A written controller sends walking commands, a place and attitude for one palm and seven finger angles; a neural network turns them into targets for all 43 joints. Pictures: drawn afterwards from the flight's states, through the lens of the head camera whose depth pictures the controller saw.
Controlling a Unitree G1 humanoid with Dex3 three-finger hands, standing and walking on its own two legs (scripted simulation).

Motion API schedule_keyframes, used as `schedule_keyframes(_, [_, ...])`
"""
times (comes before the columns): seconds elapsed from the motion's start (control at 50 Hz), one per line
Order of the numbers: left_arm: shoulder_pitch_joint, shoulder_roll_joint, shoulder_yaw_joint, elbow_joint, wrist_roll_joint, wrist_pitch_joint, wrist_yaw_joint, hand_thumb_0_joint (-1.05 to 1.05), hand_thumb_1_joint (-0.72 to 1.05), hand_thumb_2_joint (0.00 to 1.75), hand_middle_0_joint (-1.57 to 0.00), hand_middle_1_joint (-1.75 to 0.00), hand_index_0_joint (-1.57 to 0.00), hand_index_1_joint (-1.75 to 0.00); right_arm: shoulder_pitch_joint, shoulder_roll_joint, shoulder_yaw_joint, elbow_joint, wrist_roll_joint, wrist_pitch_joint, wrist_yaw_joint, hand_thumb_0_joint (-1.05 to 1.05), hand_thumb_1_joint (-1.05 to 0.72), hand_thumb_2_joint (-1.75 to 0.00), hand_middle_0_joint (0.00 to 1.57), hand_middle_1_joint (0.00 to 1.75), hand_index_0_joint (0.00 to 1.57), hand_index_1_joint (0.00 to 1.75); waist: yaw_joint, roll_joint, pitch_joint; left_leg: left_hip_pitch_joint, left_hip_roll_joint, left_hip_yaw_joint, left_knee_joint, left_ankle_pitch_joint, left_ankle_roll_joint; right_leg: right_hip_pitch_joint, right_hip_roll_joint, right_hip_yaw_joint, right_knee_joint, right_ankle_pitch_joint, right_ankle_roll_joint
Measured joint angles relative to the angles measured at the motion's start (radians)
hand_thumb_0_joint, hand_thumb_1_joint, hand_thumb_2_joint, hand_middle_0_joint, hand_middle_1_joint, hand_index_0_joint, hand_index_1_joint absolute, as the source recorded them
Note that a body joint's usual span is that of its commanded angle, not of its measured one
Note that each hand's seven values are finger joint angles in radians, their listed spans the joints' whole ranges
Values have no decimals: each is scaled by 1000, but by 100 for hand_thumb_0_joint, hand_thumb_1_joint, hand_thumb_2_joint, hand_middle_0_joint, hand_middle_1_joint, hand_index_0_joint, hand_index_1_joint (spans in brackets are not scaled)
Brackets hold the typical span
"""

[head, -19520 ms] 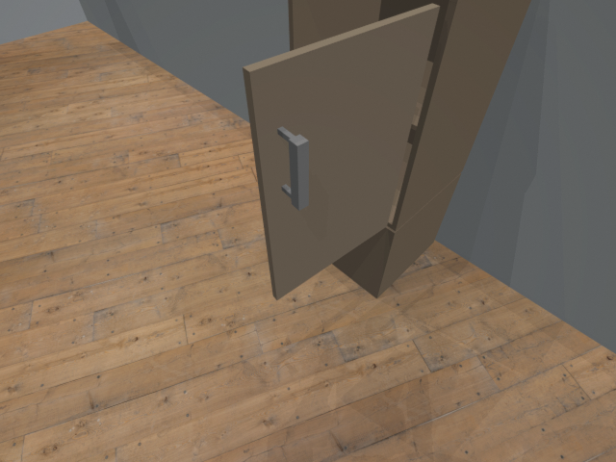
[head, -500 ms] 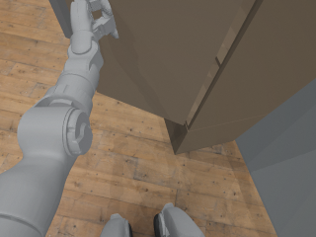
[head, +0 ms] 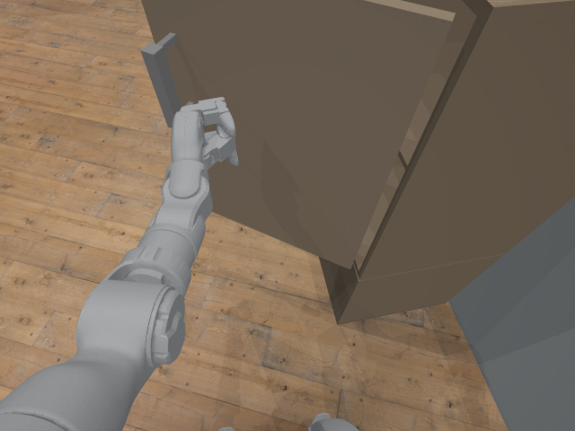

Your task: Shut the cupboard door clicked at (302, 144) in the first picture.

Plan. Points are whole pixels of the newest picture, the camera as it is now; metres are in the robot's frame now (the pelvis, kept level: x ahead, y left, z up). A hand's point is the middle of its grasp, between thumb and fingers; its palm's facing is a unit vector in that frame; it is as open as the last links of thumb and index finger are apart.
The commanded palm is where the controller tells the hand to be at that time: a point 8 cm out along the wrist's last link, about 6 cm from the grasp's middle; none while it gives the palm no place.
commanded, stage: pull the fist back off the door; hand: left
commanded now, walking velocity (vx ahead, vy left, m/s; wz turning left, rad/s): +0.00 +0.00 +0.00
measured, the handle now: (173, 83) +0.62 +0.12 +0.11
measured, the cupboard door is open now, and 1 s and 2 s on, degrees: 54 54 54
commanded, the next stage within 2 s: draw the hand back to the body in 0.20 s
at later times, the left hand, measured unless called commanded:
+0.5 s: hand (208, 150) +0.46 +0.06 +0.13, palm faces +0.03 -1.00 -0.02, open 3.1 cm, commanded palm +0.40 +0.12 +0.13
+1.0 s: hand (94, 264) +0.29 +0.16 +0.15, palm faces +0.06 -0.99 -0.16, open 3.1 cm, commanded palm +0.26 +0.22 +0.17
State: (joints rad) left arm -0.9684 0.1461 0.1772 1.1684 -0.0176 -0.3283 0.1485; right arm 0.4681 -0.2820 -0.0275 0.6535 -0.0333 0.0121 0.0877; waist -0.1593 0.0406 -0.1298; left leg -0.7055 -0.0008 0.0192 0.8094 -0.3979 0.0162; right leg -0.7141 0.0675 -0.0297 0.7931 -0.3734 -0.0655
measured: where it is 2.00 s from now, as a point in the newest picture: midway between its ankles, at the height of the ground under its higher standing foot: outside the picture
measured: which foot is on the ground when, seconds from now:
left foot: down 0.00-1.00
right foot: down 0.00-1.00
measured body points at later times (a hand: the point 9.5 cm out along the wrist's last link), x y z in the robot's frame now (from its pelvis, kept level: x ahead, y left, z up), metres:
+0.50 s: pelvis +0.00 +0.01 +0.01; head +0.05 -0.01 +0.45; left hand +0.45 +0.12 +0.13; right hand +0.05 -0.23 -0.13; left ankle -0.01 +0.11 -0.70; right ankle +0.00 -0.08 -0.70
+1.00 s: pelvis -0.01 +0.02 +0.03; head -0.02 +0.00 +0.48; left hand +0.29 +0.22 +0.16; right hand +0.21 -0.20 -0.03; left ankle -0.01 +0.11 -0.70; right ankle +0.00 -0.08 -0.70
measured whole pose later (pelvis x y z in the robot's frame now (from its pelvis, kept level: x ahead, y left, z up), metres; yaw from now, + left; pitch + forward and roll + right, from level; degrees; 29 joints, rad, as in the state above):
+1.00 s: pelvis -0.01 +0.02 +0.03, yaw +1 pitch -1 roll +0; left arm -0.03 0.22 0.01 0.06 -0.10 -0.04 0.01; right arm 0.14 -0.22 0.05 0.52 0.05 0.04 -0.06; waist 0.01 0.04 -0.04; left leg -0.22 -0.04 0.01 0.52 -0.28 0.04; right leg -0.23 0.04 -0.02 0.51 -0.27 -0.04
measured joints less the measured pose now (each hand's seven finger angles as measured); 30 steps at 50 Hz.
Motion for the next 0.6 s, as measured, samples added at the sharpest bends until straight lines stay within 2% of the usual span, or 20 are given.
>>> schedule_keyframes(0.06, [84, -39, -16, -75, -40, 15, 8, 1, 90, 90, -130, -150, -130, -150, -33, -2, -6, -16, 7, 0, -11, 0, -91, -89, 20, 30, 20, 30, 17, -2, 14, 34, -3, 0, -17, 5, 3, 35, -2, 1, -18, 6, 3])
schedule_keyframes(0.12, [157, -74, -66, -180, -58, -24, 26, 2, 90, 90, -130, -150, -130, -150, -68, 4, -10, -23, 10, -21, -19, 0, -91, -89, 20, 30, 20, 30, 33, -2, 26, 53, -7, -2, -17, 4, 6, 56, -7, -1, -18, 3, 5])
schedule_keyframes(0.18, [173, -95, -126, -229, -36, -66, 41, 2, 90, 90, -130, -150, -130, -150, -108, 15, -8, -12, 10, -35, -21, 0, -91, -89, 20, 30, 20, 30, 47, -1, 27, 55, -14, -7, -1, -3, 8, 59, -14, -6, -1, -8, 8])
schedule_keyframes(0.24, [115, -103, -162, -172, -1, -47, 52, 2, 90, 90, -130, -150, -130, -150, -148, 29, 5, 2, 13, -29, -23, 0, -91, -89, 20, 30, 20, 30, 47, -1, 23, 50, -22, -13, 12, -7, 10, 57, -22, -13, 15, -17, 11])
schedule_keyframes(0.28, [64, -105, -155, -110, 2, -2, 60, 1, 90, 90, -130, -150, -130, -150, -168, 40, 18, 4, 16, -18, -27, 0, -91, -89, 20, 30, 20, 30, 39, -3, 22, 48, -25, -13, 10, -4, 12, 55, -25, -13, 15, -15, 13])
schedule_keyframes(0.32, [28, -107, -116, -64, -13, 43, 67, 1, 90, 90, -130, -150, -130, -150, -176, 51, 31, -2, 17, -9, -33, 0, -91, -89, 20, 30, 20, 30, 31, -5, 21, 50, -25, -9, 0, 3, 13, 53, -25, -8, 8, -9, 14])
schedule_keyframes(0.38, [30, -103, -45, -67, -46, 61, 68, 1, 90, 90, -130, -150, -130, -150, -162, 62, 41, -17, 12, -5, -37, 0, -91, -89, 20, 30, 20, 30, 27, -6, 19, 60, -22, 6, -20, 12, 13, 54, -22, 7, -3, 1, 14])
schedule_keyframes(0.44, [126, -89, -2, -176, -46, 7, 48, 2, 90, 90, -130, -150, -130, -150, -121, 63, 42, -34, 7, -3, -34, 0, -91, -89, 20, 30, 20, 30, 37, -2, 6, 79, -17, 27, -38, 12, 14, 62, -16, 28, -9, 3, 13])
schedule_keyframes(0.5, [262, -56, -15, -309, -19, -30, 14, 2, 90, 90, -130, -150, -130, -150, -78, 58, 32, -40, 12, 8, -26, 0, -91, -89, 20, 30, 20, 30, 58, 6, -4, 112, -13, 39, -52, 7, 14, 87, -11, 42, -16, 0, 14])
schedule_keyframes(0.54, [355, -32, -36, -395, -23, -8, -21, 1, 90, 90, -130, -150, -130, -150, -58, 53, 28, -38, 27, 25, -26, 0, -91, -89, 20, 30, 20, 30, 74, 9, -2, 148, -12, 41, -68, 8, 13, 122, -9, 44, -32, 2, 14])
schedule_keyframes(0.6, [474, -12, -69, -516, -78, 87, -78, 1, 90, 90, -130, -150, -130, -150, -50, 43, 24, -33, 56, 46, -42, 1, -91, -89, 20, 30, 20, 30, 96, 11, 14, 211, -9, 28, -100, 18, 12, 194, -7, 34, -76, 14, 14])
